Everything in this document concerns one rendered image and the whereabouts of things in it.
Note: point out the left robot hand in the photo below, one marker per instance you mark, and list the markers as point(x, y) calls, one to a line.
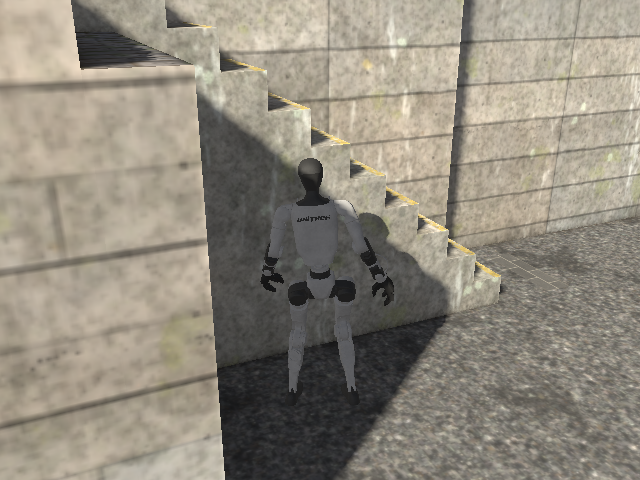
point(276, 278)

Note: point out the robot right forearm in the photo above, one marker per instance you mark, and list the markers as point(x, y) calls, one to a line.
point(373, 264)

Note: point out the robot right upper arm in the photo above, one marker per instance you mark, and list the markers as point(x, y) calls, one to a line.
point(346, 209)

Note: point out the right robot hand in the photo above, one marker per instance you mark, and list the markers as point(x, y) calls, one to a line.
point(389, 289)

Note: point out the robot left forearm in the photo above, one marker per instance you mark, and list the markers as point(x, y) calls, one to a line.
point(269, 263)

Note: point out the robot left upper arm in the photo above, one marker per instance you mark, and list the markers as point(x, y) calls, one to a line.
point(282, 214)

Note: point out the robot left foot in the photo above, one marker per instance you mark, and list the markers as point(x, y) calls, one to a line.
point(291, 397)

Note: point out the right robot thigh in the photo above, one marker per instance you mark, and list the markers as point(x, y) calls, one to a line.
point(344, 295)

